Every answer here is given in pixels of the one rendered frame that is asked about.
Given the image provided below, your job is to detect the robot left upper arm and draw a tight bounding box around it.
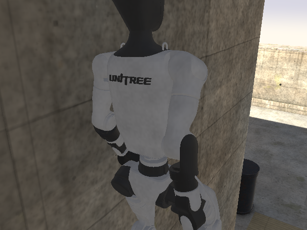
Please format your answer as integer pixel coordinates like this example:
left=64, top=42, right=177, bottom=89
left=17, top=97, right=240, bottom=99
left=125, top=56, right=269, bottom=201
left=92, top=51, right=116, bottom=131

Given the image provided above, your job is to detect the robot right upper arm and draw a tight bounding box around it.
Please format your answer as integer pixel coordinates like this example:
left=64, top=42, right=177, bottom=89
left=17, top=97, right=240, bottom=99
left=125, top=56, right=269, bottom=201
left=161, top=50, right=208, bottom=160

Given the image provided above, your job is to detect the robot right forearm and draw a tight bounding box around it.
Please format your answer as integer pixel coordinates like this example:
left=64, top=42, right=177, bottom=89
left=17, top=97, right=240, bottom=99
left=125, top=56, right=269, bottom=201
left=169, top=134, right=208, bottom=230

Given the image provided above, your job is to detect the robot right shin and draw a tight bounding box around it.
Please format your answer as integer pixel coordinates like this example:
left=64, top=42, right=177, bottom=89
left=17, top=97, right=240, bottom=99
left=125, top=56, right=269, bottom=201
left=212, top=219, right=222, bottom=230

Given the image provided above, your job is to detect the left robot hand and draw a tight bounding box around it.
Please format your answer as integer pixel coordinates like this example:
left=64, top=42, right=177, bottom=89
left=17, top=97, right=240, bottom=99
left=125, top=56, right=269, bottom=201
left=118, top=151, right=140, bottom=165

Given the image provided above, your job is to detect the robot left forearm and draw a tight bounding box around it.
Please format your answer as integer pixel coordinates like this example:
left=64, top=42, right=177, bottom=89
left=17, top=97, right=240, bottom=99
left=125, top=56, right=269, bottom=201
left=94, top=125, right=128, bottom=156

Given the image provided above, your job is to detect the robot left thigh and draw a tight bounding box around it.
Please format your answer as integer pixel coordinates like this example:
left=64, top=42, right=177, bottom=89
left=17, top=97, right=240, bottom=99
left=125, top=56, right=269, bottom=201
left=111, top=161, right=156, bottom=230

